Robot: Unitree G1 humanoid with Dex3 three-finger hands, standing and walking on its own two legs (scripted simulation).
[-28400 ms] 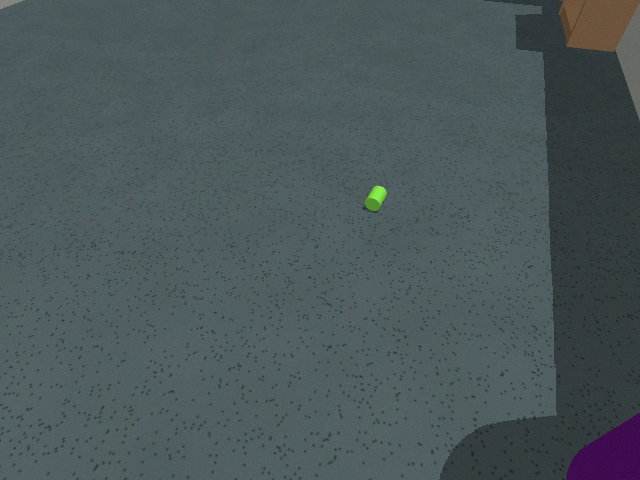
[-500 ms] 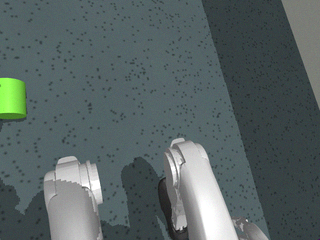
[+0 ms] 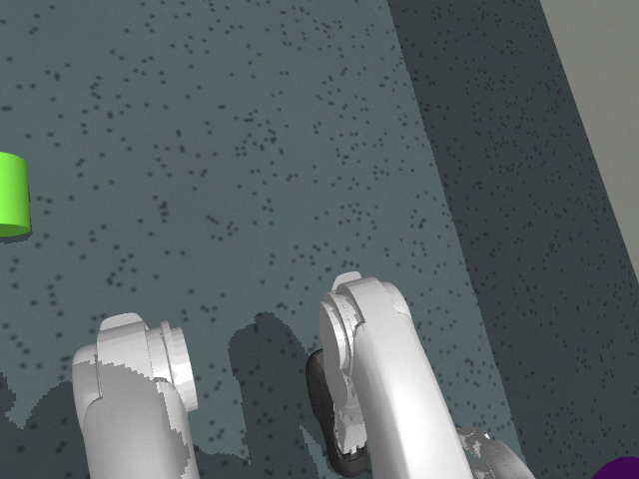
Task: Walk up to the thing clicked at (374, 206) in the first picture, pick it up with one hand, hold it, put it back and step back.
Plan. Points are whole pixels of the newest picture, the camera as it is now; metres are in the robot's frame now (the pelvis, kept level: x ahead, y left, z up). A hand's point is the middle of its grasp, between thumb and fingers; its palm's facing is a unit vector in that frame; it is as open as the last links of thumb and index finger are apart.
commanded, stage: rise first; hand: left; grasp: from above
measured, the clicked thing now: out of the picture +0.49 +0.35 -0.28
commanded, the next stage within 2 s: none
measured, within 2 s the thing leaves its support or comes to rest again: neither
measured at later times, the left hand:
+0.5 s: hand out of the picture +0.43 +0.39 -0.16, palm faces -0.46 -0.08 -0.89, open 14.3 cm
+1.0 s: hand out of the picture +0.43 +0.39 -0.16, palm faces -0.45 -0.07 -0.89, open 14.3 cm
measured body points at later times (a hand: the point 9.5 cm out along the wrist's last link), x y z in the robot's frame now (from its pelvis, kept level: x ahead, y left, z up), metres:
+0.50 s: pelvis +0.00 +0.00 +0.00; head +0.24 +0.13 +0.36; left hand +0.45 +0.39 -0.11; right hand +0.08 -0.26 -0.08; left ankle +0.07 +0.13 -0.28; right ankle +0.10 -0.14 -0.28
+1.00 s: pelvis +0.00 +0.00 +0.00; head +0.23 +0.12 +0.36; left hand +0.45 +0.39 -0.11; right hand +0.07 -0.27 -0.08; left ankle +0.07 +0.13 -0.28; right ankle +0.10 -0.14 -0.28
